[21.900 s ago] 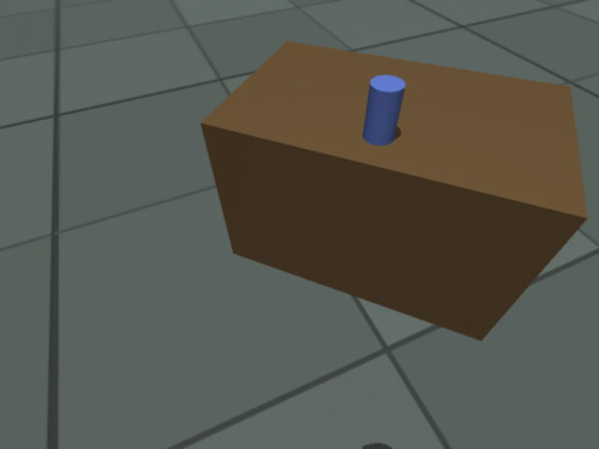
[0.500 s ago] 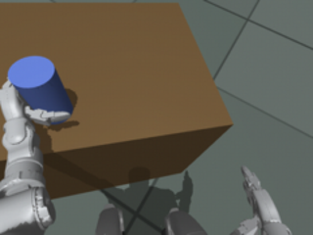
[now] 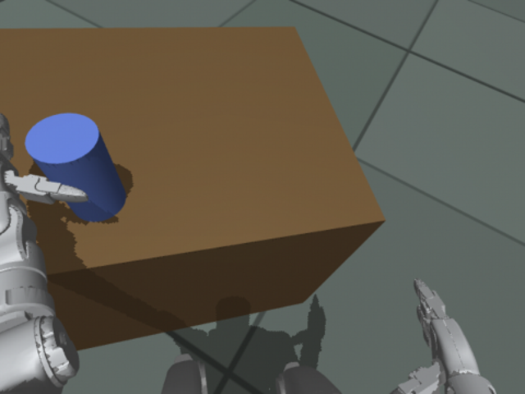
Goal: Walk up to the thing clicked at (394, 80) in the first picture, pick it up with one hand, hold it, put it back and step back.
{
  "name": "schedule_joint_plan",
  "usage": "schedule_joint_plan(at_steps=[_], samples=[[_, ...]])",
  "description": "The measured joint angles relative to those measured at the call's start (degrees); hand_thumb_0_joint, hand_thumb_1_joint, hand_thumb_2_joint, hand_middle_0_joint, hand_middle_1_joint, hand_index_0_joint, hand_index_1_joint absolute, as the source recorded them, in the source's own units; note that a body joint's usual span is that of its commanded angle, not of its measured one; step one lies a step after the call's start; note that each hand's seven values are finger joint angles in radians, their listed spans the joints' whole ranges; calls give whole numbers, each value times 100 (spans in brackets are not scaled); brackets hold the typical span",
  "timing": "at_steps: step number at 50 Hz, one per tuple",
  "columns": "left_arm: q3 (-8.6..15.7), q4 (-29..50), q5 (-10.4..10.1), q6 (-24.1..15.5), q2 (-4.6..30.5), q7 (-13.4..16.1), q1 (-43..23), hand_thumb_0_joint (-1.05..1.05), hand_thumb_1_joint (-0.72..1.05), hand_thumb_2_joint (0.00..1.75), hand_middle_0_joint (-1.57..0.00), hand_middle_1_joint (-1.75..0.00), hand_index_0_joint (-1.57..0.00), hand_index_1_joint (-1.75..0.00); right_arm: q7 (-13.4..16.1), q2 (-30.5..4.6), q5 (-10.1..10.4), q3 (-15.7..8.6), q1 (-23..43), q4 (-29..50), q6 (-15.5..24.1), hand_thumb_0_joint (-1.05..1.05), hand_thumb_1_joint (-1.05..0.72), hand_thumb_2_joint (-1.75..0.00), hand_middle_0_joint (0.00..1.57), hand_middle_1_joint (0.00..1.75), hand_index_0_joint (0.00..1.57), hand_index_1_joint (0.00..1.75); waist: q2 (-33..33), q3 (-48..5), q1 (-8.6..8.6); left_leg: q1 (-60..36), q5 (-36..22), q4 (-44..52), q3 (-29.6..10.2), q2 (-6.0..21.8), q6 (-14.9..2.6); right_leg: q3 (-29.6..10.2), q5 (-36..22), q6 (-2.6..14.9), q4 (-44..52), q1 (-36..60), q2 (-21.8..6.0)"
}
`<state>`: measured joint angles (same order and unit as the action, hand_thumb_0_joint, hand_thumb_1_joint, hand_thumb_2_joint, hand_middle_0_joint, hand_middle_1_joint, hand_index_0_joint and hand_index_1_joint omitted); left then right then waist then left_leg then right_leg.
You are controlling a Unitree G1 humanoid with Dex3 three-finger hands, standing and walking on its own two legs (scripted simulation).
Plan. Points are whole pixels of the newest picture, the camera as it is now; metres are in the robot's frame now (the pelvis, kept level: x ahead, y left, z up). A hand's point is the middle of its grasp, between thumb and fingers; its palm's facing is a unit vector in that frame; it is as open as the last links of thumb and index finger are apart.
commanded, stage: withdraw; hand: left
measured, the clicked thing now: (83, 172) +0.46 +0.24 +0.03
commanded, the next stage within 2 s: rise in 0.04 s
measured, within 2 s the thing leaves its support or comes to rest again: neither
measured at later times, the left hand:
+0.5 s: hand out of the picture +0.41 +0.43 +0.10, palm faces +0.55 -0.77 -0.32, open 17.6 cm
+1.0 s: hand out of the picture +0.22 +0.27 +0.10, palm faces +0.36 -0.86 -0.37, open 17.4 cm
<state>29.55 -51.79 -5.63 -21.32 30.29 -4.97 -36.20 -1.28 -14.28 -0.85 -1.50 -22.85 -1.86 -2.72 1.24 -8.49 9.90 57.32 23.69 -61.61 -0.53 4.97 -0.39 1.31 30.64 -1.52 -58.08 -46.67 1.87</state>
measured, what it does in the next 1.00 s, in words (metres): stands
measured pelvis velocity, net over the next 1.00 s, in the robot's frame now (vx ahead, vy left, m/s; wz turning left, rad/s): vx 0.02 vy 0.00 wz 0.03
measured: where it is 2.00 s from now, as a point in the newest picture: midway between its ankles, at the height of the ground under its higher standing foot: outside the picture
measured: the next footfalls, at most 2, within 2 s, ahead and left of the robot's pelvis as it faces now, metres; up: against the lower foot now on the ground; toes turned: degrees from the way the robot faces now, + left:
none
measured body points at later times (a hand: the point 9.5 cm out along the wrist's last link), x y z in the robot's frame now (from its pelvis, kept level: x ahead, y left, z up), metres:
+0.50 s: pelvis +0.02 +0.00 +0.03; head +0.10 +0.04 +0.48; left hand +0.37 +0.47 +0.12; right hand +0.17 -0.26 -0.01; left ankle +0.05 +0.11 -0.66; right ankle -0.03 -0.14 -0.66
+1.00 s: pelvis +0.02 +0.00 +0.05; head +0.04 -0.01 +0.50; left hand +0.20 +0.31 +0.12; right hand +0.19 -0.27 +0.00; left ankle +0.05 +0.11 -0.66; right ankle -0.03 -0.14 -0.66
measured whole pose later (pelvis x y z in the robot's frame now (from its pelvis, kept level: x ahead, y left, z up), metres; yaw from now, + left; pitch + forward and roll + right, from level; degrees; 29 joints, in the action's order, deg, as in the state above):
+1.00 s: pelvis +0.02 +0.00 +0.05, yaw +2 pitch +6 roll -1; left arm 14.9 7.1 -4.5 1.4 18.9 4.9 23.7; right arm 3.4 -14.7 4.4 -5.8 -23.9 -12.7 -3.8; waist -1.3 -5.6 -1.7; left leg 31.2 19.2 -44.1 2.0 2.3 -0.2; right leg 0.0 26.5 -1.5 -42.2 -22.0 -0.9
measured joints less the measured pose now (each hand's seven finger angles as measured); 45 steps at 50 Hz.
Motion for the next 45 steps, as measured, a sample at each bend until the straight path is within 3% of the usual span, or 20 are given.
schedule_joint_plan(at_steps=[9, 10, 12, 18, 21, 25, 28, 32, 39, 45], samples=[[-104, -952, -185, 654, 864, -641, -634, -1, -61, 3, -7, -6, -9, -4, 125, 22, 165, 131, 311, -961, -14, -1, 54, -5, 6, 5, 6, 5, -187, -83, -212, -417, -144, 427, 66, -49, -42, -42, -180, -27, 456, 409, -50], [-104, -1040, -22, 726, 949, -656, -644, -1, -60, 3, -7, -6, -8, -4, 113, 27, 181, 147, 344, -987, -39, -1, 54, -5, 6, 5, 6, 5, -207, -48, -227, -442, -167, 472, 82, -57, -47, -54, -201, -34, 490, 425, -60], [-127, -1156, 265, 968, 1108, -533, -586, -1, -59, 2, -7, -5, -8, -4, 93, 40, 220, 143, 358, -955, -118, -1, 55, -4, 6, 5, 6, 5, -244, 50, -254, -545, -226, 605, 121, -77, -55, -85, -258, -47, 602, 505, -84], [134, -1495, 695, 1489, 1500, -98, -411, -1, -57, 2, -7, -5, -8, -4, 56, -59, 313, 114, 288, -878, -316, -1, 55, -5, 6, 5, 6, 5, -156, 232, -321, -840, -359, 967, 200, -96, -64, -148, -402, -59, 933, 753, -109], [273, -1420, 817, 1628, 1619, 128, -257, -1, -58, 2, -8, -5, -8, -4, 72, -131, 334, 65, 219, -889, -339, -1, 53, -5, 6, 5, 6, 5, -56, 221, -369, -978, -370, 1076, 184, -95, -45, -129, -433, -46, 1081, 912, -103], [110, -1230, 833, 1698, 1653, 406, 33, -1, -58, 2, -8, -4, -8, -4, 80, -158, 347, 15, 261, -1174, -282, -1, 51, -6, 6, 5, 6, 5, 8, 156, -470, -1182, -365, 1199, 146, -105, -29, -85, -465, -37, 1292, 1170, -104], [-81, -838, 801, 1798, 1457, 543, 464, -1, -58, 2, -8, -3, -7, -4, 80, -172, 358, -41, 303, -1314, -216, -1, 49, -7, 6, 5, 6, 5, -35, 84, -583, -1349, -350, 1281, 148, -119, -35, -82, -487, -41, 1440, 1366, -117], [-413, 109, 667, 1907, 899, 613, 1358, -1, -57, 3, -8, -2, -7, -3, 76, -189, 406, -121, 284, -1368, -71, -1, 48, -7, 6, 5, 6, 5, -188, 6, -749, -1631, -319, 1383, 189, -155, -63, -108, -500, -43, 1594, 1663, -157], [-879, 3072, 305, 2128, -279, 723, 3723, -1, -55, 3, -7, -2, -6, -3, 141, -90, 561, -286, 47, -1138, -52, -1, 49, -7, 6, 5, 6, 5, -281, 27, -904, -2206, -305, 1608, 305, -235, -76, -196, -457, -71, 1726, 2165, -255], [-1236, 4911, 149, 2234, -870, 909, 5205, -1, -52, 3, -7, -2, -6, -3, 349, -78, 581, -491, -76, -1127, -122, -1, 50, -6, 6, 5, 6, 5, -220, 214, -1059, -2509, -376, 1733, 289, -271, -32, -172, -430, -55, 1701, 2412, -287]])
